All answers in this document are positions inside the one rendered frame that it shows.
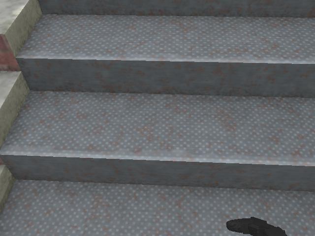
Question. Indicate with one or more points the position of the robot right hand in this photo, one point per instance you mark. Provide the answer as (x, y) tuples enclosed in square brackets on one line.
[(254, 227)]

